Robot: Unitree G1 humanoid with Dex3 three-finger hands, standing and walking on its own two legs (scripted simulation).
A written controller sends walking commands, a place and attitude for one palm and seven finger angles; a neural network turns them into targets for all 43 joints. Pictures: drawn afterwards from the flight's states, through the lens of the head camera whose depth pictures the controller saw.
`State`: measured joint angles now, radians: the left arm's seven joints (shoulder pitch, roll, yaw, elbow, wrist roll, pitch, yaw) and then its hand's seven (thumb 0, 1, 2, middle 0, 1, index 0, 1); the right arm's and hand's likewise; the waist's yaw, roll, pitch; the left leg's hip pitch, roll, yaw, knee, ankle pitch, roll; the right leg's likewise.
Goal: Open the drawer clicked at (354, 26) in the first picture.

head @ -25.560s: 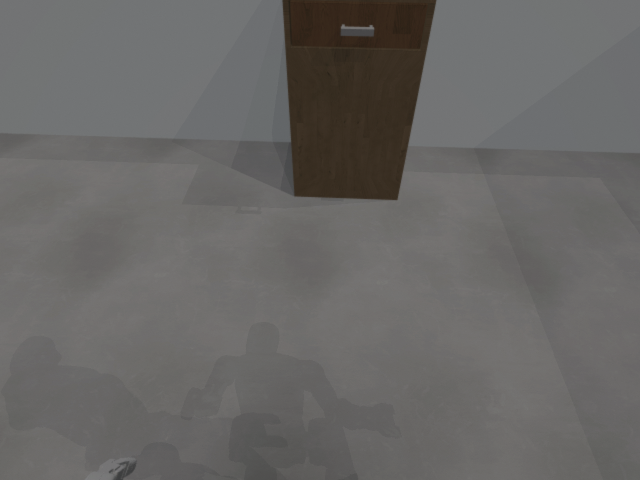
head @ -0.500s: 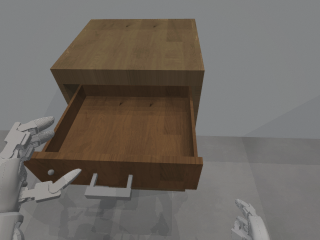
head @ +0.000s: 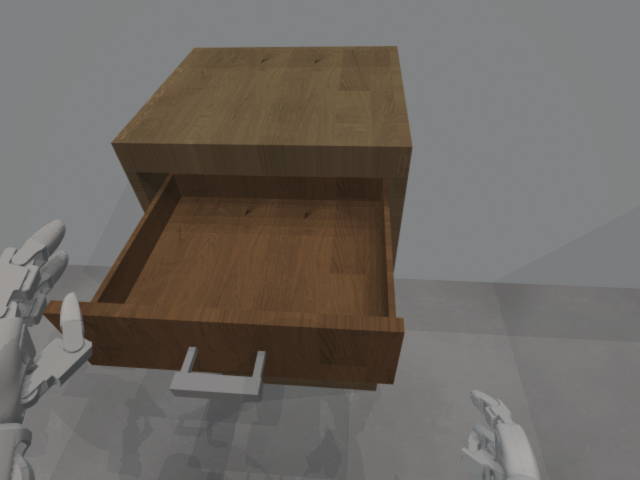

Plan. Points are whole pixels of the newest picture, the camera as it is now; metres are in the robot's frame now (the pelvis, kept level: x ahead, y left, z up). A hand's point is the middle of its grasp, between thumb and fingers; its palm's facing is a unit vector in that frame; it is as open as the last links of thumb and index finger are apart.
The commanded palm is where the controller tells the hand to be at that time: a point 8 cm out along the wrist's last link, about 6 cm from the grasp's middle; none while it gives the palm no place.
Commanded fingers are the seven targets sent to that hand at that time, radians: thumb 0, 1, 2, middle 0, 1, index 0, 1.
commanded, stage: step back with the hand held close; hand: left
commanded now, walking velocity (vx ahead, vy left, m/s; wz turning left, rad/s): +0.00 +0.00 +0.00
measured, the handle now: (221, 371) +0.25 +0.16 +0.01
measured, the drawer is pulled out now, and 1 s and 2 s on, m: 0.30 0.30 0.30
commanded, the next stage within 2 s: stop stepping back and stand still in 1.16 s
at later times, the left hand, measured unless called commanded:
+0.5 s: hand (47, 389) +0.14 +0.25 +0.17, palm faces +0.27 -0.80 -0.53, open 7.4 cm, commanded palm +0.08 +0.30 +0.20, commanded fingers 0.00 0.90 0.90 -0.20 -0.30 -0.20 -0.30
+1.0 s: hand out of the picture +0.08 +0.27 +0.18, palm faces +0.40 -0.80 -0.44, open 7.4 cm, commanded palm +0.00 +0.30 +0.20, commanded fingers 0.00 0.90 0.90 -0.20 -0.30 -0.20 -0.30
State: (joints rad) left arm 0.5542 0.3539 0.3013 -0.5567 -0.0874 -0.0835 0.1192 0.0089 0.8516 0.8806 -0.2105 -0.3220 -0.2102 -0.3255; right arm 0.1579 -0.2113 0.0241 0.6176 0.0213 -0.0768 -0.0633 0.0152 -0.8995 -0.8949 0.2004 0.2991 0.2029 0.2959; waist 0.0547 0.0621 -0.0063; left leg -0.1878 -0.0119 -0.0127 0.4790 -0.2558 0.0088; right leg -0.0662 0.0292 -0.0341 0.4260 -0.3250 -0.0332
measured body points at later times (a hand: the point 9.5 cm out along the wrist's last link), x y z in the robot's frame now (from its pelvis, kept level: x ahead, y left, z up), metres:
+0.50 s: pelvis -0.05 +0.02 +0.00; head -0.02 +0.02 +0.44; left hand +0.12 +0.29 +0.20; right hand +0.13 -0.23 -0.09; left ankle +0.00 +0.11 -0.74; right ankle -0.06 -0.09 -0.74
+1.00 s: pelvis -0.12 +0.02 -0.01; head -0.10 +0.05 +0.43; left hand +0.05 +0.31 +0.20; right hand +0.05 -0.21 -0.09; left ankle -0.03 +0.12 -0.74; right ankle -0.11 -0.10 -0.71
